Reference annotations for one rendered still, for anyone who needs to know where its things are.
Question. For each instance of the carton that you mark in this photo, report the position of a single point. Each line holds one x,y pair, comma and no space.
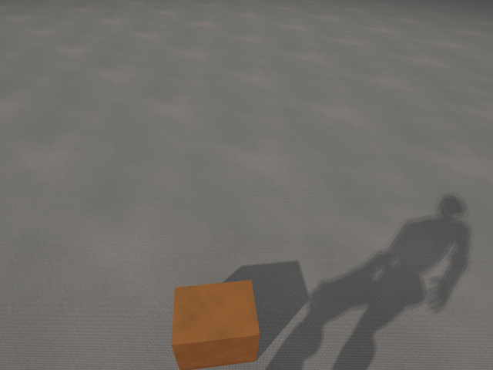
215,325

